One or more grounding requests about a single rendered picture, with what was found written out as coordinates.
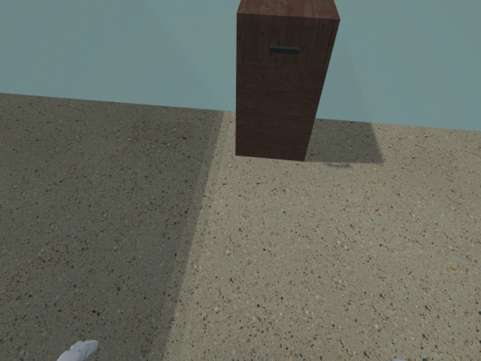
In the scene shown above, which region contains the left robot hand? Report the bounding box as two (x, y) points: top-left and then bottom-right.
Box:
(57, 340), (98, 361)

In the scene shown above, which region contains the handle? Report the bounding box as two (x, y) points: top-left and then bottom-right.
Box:
(269, 43), (299, 55)

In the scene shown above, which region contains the cabinet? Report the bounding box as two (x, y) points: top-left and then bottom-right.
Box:
(235, 0), (340, 162)

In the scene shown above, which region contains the drawer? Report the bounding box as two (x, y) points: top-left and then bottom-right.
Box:
(241, 20), (332, 68)

